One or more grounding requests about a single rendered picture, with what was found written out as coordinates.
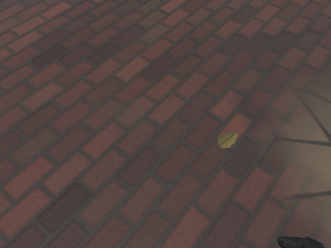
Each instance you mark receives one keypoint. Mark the robot right hand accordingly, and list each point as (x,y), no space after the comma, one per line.
(297,242)

